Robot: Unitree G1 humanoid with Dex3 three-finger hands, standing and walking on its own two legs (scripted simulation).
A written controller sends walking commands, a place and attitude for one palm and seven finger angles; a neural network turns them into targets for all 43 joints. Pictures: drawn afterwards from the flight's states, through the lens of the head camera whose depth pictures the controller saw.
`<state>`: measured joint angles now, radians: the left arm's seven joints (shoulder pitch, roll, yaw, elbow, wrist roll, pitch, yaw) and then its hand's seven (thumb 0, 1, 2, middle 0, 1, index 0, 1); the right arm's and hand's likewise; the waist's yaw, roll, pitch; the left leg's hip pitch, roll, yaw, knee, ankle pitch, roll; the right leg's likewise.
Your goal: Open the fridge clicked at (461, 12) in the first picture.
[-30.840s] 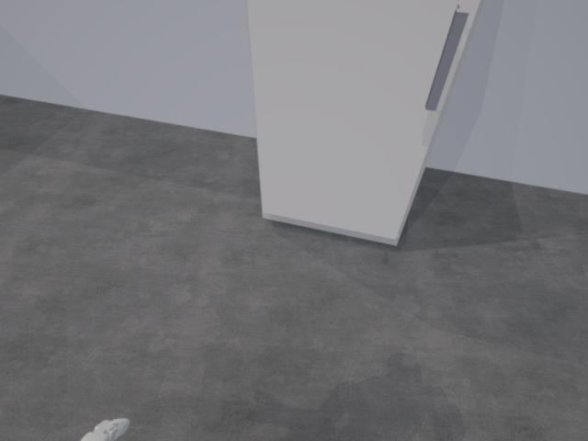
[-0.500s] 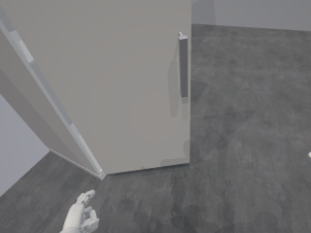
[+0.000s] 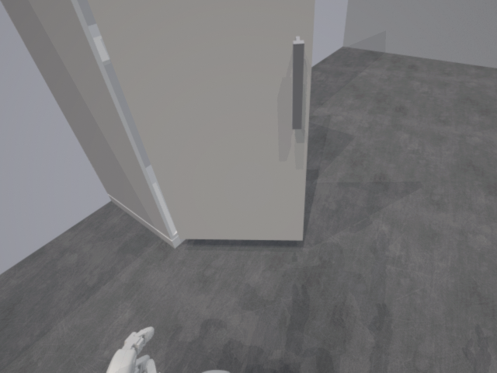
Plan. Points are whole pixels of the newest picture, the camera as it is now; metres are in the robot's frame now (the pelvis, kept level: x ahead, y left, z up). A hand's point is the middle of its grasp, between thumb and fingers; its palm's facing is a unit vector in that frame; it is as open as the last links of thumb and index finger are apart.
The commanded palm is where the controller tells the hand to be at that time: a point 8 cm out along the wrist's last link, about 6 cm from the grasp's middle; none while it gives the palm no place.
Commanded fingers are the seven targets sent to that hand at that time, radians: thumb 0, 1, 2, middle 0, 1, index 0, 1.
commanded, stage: stop stepping back and stand still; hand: right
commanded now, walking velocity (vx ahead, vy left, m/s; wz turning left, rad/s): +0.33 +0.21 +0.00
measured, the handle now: (297, 84) +0.84 -0.07 +0.11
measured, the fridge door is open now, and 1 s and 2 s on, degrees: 56 56 56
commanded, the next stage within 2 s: let the arm hang, fingers relaxed in 0.60 s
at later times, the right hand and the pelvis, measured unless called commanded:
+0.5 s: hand out of the picture +0.15 -0.31 +0.18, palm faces +0.54 +0.79 -0.30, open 7.5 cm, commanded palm +0.07 -0.34 +0.21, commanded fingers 0.00 -0.90 -0.90 0.20 0.30 0.20 0.30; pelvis -0.04 -0.03 +0.02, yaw -5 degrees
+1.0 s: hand out of the picture +0.07 -0.20 -0.13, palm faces +0.15 +0.98 -0.12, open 7.1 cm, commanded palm none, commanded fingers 0.00 -0.90 -0.90 0.20 0.30 0.20 0.30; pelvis -0.01 -0.03 +0.02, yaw -8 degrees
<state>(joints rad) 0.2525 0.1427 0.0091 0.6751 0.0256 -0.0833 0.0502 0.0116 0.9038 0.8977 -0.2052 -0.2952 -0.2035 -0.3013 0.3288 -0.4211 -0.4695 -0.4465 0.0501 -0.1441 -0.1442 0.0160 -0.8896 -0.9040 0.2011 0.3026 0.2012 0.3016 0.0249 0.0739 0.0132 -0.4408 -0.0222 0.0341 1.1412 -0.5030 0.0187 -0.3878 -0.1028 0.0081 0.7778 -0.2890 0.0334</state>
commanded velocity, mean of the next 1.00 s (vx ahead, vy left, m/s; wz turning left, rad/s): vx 0.08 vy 0.04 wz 0.00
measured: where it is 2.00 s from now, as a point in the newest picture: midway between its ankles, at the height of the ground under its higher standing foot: outside the picture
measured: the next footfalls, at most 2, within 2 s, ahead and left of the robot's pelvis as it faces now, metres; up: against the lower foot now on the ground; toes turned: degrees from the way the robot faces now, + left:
left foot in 0.14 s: +0.01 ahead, +0.08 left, +0.00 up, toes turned +2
right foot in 0.42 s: +0.02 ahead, -0.16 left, +0.00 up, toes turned -14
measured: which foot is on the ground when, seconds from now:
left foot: up 0.00-0.12, down 0.14-0.42, up 0.44-0.64, down 0.66-1.00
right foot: down 0.00-0.12, up 0.14-0.40, down 0.42-1.00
